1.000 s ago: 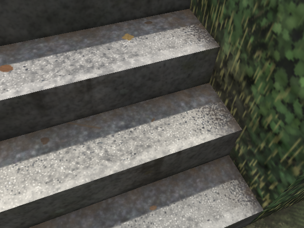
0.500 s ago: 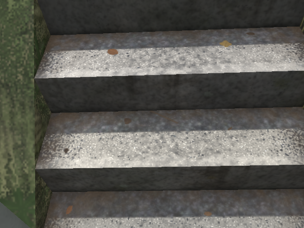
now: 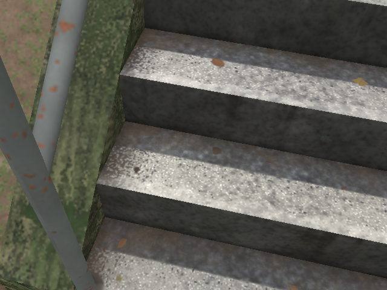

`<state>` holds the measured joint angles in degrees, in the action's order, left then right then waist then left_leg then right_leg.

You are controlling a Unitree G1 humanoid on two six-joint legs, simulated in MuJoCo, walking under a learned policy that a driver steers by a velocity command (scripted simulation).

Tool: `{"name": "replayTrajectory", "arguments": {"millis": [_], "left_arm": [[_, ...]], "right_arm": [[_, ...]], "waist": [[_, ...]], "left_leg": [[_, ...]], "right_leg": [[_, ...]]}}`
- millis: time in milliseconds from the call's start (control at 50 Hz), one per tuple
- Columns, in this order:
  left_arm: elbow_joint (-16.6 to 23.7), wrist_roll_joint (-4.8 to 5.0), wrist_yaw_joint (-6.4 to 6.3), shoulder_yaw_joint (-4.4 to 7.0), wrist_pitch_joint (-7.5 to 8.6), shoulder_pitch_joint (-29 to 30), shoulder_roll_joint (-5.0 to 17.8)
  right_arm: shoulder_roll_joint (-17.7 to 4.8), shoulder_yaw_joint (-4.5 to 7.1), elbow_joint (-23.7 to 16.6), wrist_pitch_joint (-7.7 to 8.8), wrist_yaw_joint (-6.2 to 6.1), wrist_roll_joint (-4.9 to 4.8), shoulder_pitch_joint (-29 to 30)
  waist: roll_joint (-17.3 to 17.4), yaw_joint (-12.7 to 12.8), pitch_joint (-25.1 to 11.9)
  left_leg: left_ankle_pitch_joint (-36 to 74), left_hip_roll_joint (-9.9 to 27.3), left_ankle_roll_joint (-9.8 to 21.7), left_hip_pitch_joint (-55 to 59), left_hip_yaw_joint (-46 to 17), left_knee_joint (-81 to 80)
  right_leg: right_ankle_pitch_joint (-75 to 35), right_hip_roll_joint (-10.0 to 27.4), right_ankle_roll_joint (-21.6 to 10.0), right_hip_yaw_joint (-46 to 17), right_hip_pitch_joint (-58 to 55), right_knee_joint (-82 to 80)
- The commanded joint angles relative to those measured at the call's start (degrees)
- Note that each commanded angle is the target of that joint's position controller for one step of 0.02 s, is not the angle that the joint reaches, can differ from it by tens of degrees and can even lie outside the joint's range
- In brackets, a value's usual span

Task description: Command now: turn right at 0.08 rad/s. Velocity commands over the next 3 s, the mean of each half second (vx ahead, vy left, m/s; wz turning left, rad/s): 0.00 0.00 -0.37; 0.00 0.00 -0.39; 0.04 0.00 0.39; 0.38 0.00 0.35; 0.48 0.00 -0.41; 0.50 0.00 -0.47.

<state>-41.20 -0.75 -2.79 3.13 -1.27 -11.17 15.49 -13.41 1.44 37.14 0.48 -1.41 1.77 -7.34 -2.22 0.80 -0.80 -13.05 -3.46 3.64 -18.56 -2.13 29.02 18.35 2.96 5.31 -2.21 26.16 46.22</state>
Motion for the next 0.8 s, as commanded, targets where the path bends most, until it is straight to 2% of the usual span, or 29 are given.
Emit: {"name": "replayTrajectory", "arguments": {"millis": [20,60,80,100,120,140,200,260,300,320,340,360,380,400,420,440,480,540,560,580,600,620,640,660,680,700,720,760,800], "left_arm": [[5.03,0.81,1.05,0.7,1.42,2.73,4.41],[5.49,0.15,1.01,0.68,1.67,3.6,5.98],[6.34,-0.34,0.74,0.81,1.7,3.28,7.9],[6.42,0.39,0.63,1.84,1.55,3.68,11.48],[5.84,1.65,0.98,1.87,1.3,2.65,8.88],[6.12,1.34,1.07,1.36,1.3,2.8,7.1],[7.36,0.53,0.41,1.45,2.26,3.84,6.7],[9.77,0.77,0.42,2.0,2.59,3.36,7.35],[12.31,0.65,0.58,1.59,2.23,5.26,5.63],[13.5,0.56,0.75,1.39,1.94,5.44,4.83],[14.1,-0.03,1.06,1.67,1.6,5.5,5.3],[14.85,-0.01,1.49,2.3,0.77,6.4,6.95],[15.26,0.72,1.73,2.66,-0.09,6.24,7.17],[15.2,0.7,1.86,1.84,-0.81,5.22,5.41],[15.15,0.32,1.92,1.35,-1.22,5.84,4.37],[14.96,0.24,2.25,0.92,-1.38,5.88,3.41],[13.95,1.44,2.84,0.76,-0.77,4.03,2.95],[12.18,1.57,2.91,1.96,0.03,-0.86,4.36],[10.92,1.18,2.06,3.11,0.38,-4.46,7.58],[12.96,-0.05,1.16,4.7,1.05,-6.78,15.13],[14.31,-2.14,2.11,4.72,2.45,-6.3,17.22],[14.44,-2.23,2.56,4.4,2.93,-3.91,15.5],[14.46,-0.87,2.24,4.01,3.05,0.16,13.41],[15.2,0.17,1.57,3.27,2.29,2.34,11.49],[15.16,0.4,0.9,2.58,1.65,3.59,10.7],[15.11,-0.2,0.31,2.28,1.23,3.81,10.35],[14.98,-1.12,-0.07,2.06,1.1,3.01,10.62],[14.19,-0.88,-0.65,1.75,1.03,1.37,10.06],[13.29,-0.66,-0.94,1.63,0.63,-0.06,10.0]], "right_arm": [[-7.56,1.6,-2.05,1.01,0.69,0.18,0.77],[-8.82,1.94,-0.47,1.44,0.1,-0.44,-1.59],[-9.29,2.05,-0.43,2.01,-0.28,-0.04,-2.83],[-9.84,2.28,-1.03,2.61,-0.38,0.36,-4.89],[-9.61,2.3,-1.64,2.45,-0.84,0.63,-0.67],[-8.48,2.28,-2.22,2.03,-1.25,0.25,1.39],[-6.23,2.39,-2.42,-0.12,-2.44,0.17,-0.07],[-5.56,3.04,-3.21,-0.48,-1.97,-0.18,-2.12],[-7.09,3.86,-2.77,-0.57,-1.95,-0.01,-5.57],[-9.41,4.5,-2.17,-0.47,-2.0,0.2,-7.25],[-10.02,4.57,-2.66,0.01,-2.25,0.45,-5.9],[-9.5,4.16,-3.4,0.44,-2.84,0.35,-6.14],[-10.49,4.35,-3.54,0.67,-3.14,0.46,-4.47],[-11.83,4.65,-4.04,0.93,-3.37,-0.16,-0.47],[-12.18,4.74,-4.06,0.92,-3.61,-0.53,1.21],[-12.36,4.67,-3.94,0.48,-3.71,-0.5,1.96],[-12.72,5.15,-2.87,-0.19,-3.25,-1.09,0.46],[-10.94,4.88,-1.32,-0.7,-2.71,-1.87,-2.59],[-8.25,4.25,-0.56,-0.38,-2.12,-1.2,-6.57],[-3.46,2.72,-3.56,-0.16,-1.58,1.73,-6.02],[-7.24,3.59,-5.3,0.84,-1.7,0.61,-0.06],[-10.28,4.37,-5.51,1.01,-1.73,-1.08,2.16],[-10.9,4.67,-4.66,0.77,-1.98,-1.14,1.18],[-10.23,4.41,-4.31,0.41,-2.51,-0.39,2.72],[-9.85,4.07,-4.38,0.25,-2.45,0.24,2.64],[-8.92,3.87,-4.49,0.29,-2.0,0.8,2.57],[-8.06,3.49,-4.56,0.25,-1.66,0.52,2.82],[-6.6,2.79,-4.15,0.18,-1.7,-0.29,2.1],[-6.2,2.56,-3.98,-0.06,-1.62,-0.32,2.68]], "waist": [[12.16,-1.42,-1.12],[7.75,-1.32,0.07],[4.91,-1.84,-2.28],[-1.48,-4.08,-4.27],[-2.32,-1.45,-4.78],[-3.4,-1.04,-4.48],[-6.36,-1.96,-3.24],[-4.59,-2.21,-3.43],[1.31,-3.09,-4.31],[9.18,-2.93,-4.51],[14.81,-2.78,-5.64],[11.07,-3.37,-5.77],[7.0,-2.03,-5.02],[6.16,0.18,-3.83],[6.2,0.07,-3.83],[6.43,-0.17,-4.16],[9.31,-1.0,-5.72],[8.51,-0.29,-5.9],[2.12,-0.05,-4.63],[-15.82,-1.4,-3.41],[-13.46,2.34,-9.41],[-8.13,1.93,-6.91],[-6.26,-0.47,-3.96],[-2.85,-0.53,-4.17],[-2.36,-1.41,-4.34],[-2.21,-2.0,-5.69],[-2.04,-1.8,-6.97],[-2.72,-1.59,-7.58],[-3.64,-0.85,-7.66]], "left_leg": [[-8.11,13.72,8.48,0.27,-11.93,-11.06],[-5.56,12.72,5.59,1.86,-12.39,-8.91],[-3.16,11.3,3.52,2.08,-11.13,-5.89],[-1.58,8.05,1.64,0.6,-7.55,-4.66],[-0.82,5.32,-0.21,3.43,-2.42,-2.21],[-0.76,4.32,-0.76,4.37,-0.23,-0.05],[-1.09,3.4,-0.79,4.32,2.98,3.78],[-1.88,4.24,0.1,5.13,2.95,4.4],[-0.38,10.16,3.5,8.77,-2.24,-0.93],[5.4,18.61,8.31,10.61,-10.64,-6.74],[15.69,27.91,14.01,10.78,-17.96,-9.23],[22.1,30.93,16.61,10.62,-19.25,-10.23],[21.64,29.33,14.42,9.26,-15.81,-9.83],[19.96,26.44,11.02,6.71,-10.53,-9.55],[20.81,23.98,8.83,5.31,-5.89,-8.76],[21.4,21.3,7.43,3.56,-0.99,-7.54],[18.51,19.48,6.81,4.57,3.64,-5.6],[7.32,18.62,2.73,3.97,6.82,2.07],[-1.26,15.31,-1.85,-4.17,10.83,11.36],[-27.87,8.26,-8.31,-25.34,13.44,35.51],[-29.04,3.78,-9.93,-26.05,0.17,45.77],[-23.59,4.69,-9.71,-27.15,-2.34,48.27],[-16.96,5.33,-9.24,-27.89,-2.55,46.81],[-13.03,5.88,-9.47,-28.34,-2.28,46.17],[-10.09,5.32,-9.53,-25.29,-1.97,46.16],[-8.08,4.09,-9.22,-23.07,-1.65,46.29],[-6.44,2.98,-9.2,-21.93,-1.25,45.58],[-5.78,1.67,-9.31,-20.43,-1.56,39.53],[-5.55,1.61,-9.46,-19.04,-2.06,32.5]], "right_leg": [[0.96,-0.55,-1.67,1.88,-8.22,-11.59],[-7.51,-0.1,-3.71,0.24,-10.07,-20.87],[-18.77,2.87,-4.84,-3.13,-12.91,-19.36],[-24.44,4.36,-7.45,-5.42,-14.28,-15.43],[-19.9,3.36,-9.04,-6.37,-10.08,-16.35],[-17.23,3.39,-9.14,-7.53,-7.79,-17.62],[-11.57,3.74,-9.49,-11.08,-3.54,-18.73],[-11.15,3.22,-9.66,-13.16,-0.6,-16.21],[-9.82,-0.42,-7.06,-8.72,5.27,-7.47],[-5.04,-3.69,-4.81,-3.14,8.97,1.06],[13.09,-2.7,-3.02,-0.06,11.66,13.58],[17.03,-0.65,-2.15,-1.97,13.89,23.34],[15.1,1.25,-2.46,-3.8,13.7,25.93],[11.53,2.88,-2.89,-4.09,11.76,21.79],[8.41,3.0,-3.14,-2.16,8.9,17.45],[6.99,2.02,-3.34,0.57,4.57,12.86],[6.12,-0.12,-3.58,4.99,-1.08,4.32],[-1.74,-4.17,-6.04,8.52,-10.89,-14.31],[-10.24,-2.92,-7.92,3.43,-19.35,-19.07],[-34.44,14.63,-16.26,-24.12,-27.69,-20.8],[-39.98,21.58,-27.72,-33.46,-21.18,-25.52],[-31.71,17.6,-26.2,-27.89,-19.61,-26.11],[-26.25,13.96,-22.25,-22.63,-17.46,-25.36],[-24.92,12.01,-19.76,-20.24,-17.66,-24.21],[-27.5,10.72,-18.82,-18.31,-14.72,-23.63],[-30.35,9.86,-18.55,-17.25,-13.51,-23.41],[-32.75,9.41,-18.41,-16.3,-13.81,-22.69],[-32.57,8.37,-18.08,-16.01,-14.61,-22.6],[-27.73,8.23,-17.38,-16.58,-16.12,-22.86]]}}
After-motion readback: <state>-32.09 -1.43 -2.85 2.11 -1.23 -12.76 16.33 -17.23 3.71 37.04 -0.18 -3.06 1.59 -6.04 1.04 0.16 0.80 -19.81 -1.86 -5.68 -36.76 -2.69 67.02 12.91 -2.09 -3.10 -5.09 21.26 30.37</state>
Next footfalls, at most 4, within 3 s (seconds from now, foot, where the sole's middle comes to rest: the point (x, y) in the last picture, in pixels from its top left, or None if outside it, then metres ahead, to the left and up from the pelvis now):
0.06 right None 0.03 -0.16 -0.77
0.56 right None -0.02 -0.17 -0.77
0.98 left None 0.06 0.04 -0.77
1.52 left None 0.02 0.07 -0.77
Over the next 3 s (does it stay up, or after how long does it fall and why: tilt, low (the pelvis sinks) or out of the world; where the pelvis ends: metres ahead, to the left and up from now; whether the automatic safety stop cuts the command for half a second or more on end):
stays up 0.52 -0.14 0.20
